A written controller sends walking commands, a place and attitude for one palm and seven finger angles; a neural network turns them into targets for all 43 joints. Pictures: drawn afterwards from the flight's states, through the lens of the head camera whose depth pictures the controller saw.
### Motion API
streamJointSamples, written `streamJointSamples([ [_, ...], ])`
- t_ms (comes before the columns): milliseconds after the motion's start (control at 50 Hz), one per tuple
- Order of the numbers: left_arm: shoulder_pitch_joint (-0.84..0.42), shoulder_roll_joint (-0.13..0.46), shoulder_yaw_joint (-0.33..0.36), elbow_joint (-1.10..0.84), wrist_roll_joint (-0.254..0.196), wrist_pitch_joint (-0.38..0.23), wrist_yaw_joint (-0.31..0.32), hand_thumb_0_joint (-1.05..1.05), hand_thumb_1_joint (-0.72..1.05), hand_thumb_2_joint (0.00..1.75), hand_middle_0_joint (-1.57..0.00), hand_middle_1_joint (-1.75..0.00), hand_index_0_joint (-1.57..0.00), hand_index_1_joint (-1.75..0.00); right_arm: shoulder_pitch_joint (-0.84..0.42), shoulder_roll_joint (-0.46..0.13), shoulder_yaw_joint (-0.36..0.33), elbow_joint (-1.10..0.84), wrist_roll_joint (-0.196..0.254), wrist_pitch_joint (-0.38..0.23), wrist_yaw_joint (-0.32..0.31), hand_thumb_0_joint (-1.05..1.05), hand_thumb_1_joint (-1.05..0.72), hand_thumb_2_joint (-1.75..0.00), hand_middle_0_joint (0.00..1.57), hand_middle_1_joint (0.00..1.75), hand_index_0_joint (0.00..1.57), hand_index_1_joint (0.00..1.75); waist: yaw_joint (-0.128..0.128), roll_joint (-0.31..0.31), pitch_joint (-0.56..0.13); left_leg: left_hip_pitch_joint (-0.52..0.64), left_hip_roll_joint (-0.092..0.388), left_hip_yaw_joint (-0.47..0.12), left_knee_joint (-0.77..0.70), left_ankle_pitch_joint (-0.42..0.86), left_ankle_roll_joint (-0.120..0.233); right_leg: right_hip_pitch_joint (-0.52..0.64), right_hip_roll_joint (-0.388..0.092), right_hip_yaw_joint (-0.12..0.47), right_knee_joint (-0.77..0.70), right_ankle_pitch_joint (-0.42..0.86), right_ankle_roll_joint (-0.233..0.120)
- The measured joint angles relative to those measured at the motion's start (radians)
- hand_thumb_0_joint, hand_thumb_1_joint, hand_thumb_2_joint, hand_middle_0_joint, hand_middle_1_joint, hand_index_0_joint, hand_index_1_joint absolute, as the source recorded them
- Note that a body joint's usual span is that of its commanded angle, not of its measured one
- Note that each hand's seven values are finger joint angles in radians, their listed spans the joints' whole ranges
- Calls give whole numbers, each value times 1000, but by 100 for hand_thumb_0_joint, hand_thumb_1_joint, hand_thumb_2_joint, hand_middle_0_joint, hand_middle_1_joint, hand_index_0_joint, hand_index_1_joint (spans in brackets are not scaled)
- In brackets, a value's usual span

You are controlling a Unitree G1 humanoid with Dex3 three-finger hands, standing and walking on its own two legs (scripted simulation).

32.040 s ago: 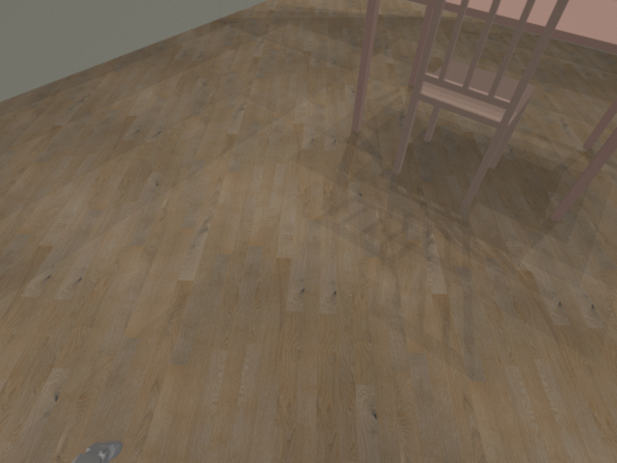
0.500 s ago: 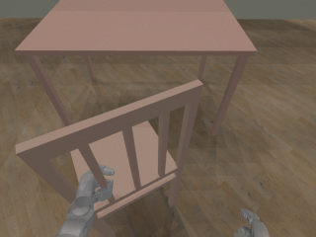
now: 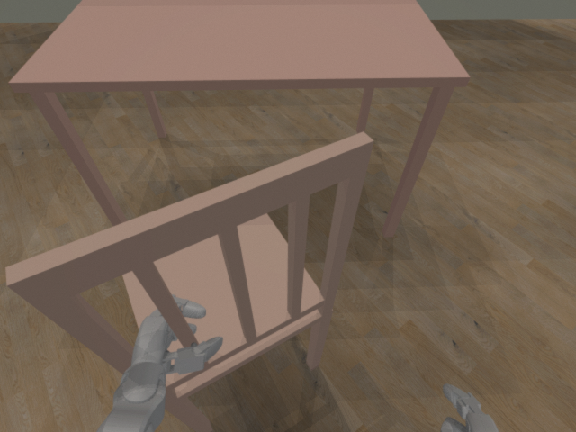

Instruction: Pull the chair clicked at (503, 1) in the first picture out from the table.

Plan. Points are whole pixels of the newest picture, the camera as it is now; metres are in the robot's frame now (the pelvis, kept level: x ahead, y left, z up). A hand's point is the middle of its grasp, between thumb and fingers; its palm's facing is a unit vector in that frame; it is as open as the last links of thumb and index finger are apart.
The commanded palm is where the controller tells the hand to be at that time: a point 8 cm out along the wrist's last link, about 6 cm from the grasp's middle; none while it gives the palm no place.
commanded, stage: open the thumb and straighten the fingers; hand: left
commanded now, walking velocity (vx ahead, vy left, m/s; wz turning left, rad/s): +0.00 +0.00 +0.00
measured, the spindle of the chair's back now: (240, 294) +0.33 +0.09 -0.04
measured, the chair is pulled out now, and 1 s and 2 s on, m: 0.46 0.49 0.56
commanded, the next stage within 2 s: draw the fingers out of the gap in 0.50 s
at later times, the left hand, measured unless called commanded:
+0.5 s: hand (193, 344) +0.26 +0.15 -0.06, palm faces +0.07 -0.98 -0.20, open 17.0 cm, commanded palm +0.23 +0.20 -0.03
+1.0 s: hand (196, 369) +0.22 +0.14 -0.05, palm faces +0.08 -0.98 -0.18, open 17.5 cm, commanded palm +0.17 +0.19 -0.03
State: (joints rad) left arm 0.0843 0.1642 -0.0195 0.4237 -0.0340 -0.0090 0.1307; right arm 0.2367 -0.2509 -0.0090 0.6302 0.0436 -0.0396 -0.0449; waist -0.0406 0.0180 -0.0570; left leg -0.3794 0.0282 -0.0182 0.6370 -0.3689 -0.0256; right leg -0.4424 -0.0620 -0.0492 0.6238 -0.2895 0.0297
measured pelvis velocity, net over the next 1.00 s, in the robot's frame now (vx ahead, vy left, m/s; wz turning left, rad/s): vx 0.04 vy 0.01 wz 0.00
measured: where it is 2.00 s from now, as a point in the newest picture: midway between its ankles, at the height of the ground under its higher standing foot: outside the picture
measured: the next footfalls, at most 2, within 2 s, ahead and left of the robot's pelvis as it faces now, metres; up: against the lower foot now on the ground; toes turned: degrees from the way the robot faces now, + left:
none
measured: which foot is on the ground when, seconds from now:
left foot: down 0.00-1.00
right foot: down 0.00-1.00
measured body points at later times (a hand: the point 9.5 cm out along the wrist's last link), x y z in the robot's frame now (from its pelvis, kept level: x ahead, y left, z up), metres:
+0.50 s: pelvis +0.01 -0.01 -0.02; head +0.05 -0.02 +0.43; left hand +0.25 +0.20 -0.04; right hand +0.17 -0.26 -0.11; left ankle -0.03 +0.14 -0.72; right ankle +0.01 -0.14 -0.72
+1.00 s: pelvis +0.04 +0.01 -0.03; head +0.07 +0.01 +0.42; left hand +0.21 +0.19 -0.04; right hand +0.20 -0.24 -0.10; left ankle -0.03 +0.14 -0.72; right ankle +0.01 -0.14 -0.72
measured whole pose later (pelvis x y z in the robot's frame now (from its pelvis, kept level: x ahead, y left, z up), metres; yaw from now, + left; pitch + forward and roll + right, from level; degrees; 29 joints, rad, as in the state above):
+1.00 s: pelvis +0.04 +0.01 -0.03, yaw +0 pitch +13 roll -1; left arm 0.52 0.12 -0.09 -0.18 0.00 0.23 0.15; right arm 0.26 -0.21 -0.01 0.47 0.03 -0.05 -0.07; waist -0.05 0.03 -0.18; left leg -0.56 0.03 -0.03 0.87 -0.53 -0.02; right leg -0.62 -0.06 -0.05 0.84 -0.44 0.04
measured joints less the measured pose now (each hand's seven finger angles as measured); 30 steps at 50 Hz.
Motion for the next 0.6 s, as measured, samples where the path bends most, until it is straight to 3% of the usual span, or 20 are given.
streamJointSamples([
  [120, 20, -6, 12, -80, -10, 62, -25, 1, -18, 37, -21, -119, -46, -132, -7, -14, -4, -13, -6, -25, -20, 2, -90, -90, 20, 30, 20, 30, 8, 16, -26, -73, -3, -3, 78, -38, 0, -75, -5, 1, 82, -41, 1],
  [220, 37, -2, 14, -131, -17, 101, -43, 0, -40, 26, -24, -100, -37, -106, -13, -11, 1, -34, -8, -41, -32, 2, -90, -90, 20, 30, 20, 30, 12, 22, -40, -106, -4, -8, 117, -59, -3, -108, -7, -2, 125, -65, -1],
  [460, 87, 6, 17, -238, -15, 174, -44, -1, -53, 20, -9, -29, -11, -29, -4, -3, 17, -78, -14, -52, -38, 2, -90, -90, 20, 30, 20, 30, 7, 23, -62, -144, 1, -23, 167, -91, -9, -140, -4, -15, 172, -99, -6],
  [600, 130, 9, 13, -300, -14, 194, -35, -1, -53, 20, -3, -8, -3, -8, 15, -6, 14, -93, -15, -53, -39, 2, -90, -90, 20, 30, 20, 30, -3, 20, -70, -153, 4, -24, 184, -107, -9, -146, -2, -15, 183, -111, -4],
])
